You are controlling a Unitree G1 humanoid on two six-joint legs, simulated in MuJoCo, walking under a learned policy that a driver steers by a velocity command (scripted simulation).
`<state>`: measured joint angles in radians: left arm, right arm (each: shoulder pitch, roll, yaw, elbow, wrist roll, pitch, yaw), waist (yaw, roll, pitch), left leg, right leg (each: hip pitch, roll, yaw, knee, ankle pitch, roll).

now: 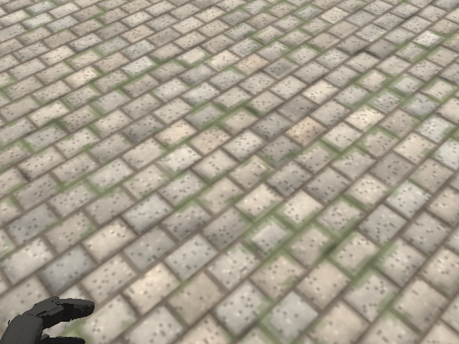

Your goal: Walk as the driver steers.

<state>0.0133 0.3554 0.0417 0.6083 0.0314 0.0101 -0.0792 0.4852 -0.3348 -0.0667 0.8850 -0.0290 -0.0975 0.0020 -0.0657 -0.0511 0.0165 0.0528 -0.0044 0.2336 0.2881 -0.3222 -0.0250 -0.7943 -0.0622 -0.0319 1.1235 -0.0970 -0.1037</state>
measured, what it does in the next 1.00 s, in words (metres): walks ahead, turning right: right foot, then left foot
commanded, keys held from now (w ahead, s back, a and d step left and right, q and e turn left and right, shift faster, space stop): w+e+shift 0.40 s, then e+shift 0.60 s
